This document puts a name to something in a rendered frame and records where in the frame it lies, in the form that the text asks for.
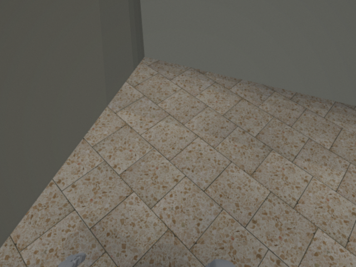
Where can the left robot hand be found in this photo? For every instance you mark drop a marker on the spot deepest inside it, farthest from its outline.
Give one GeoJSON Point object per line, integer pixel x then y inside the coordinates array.
{"type": "Point", "coordinates": [73, 260]}

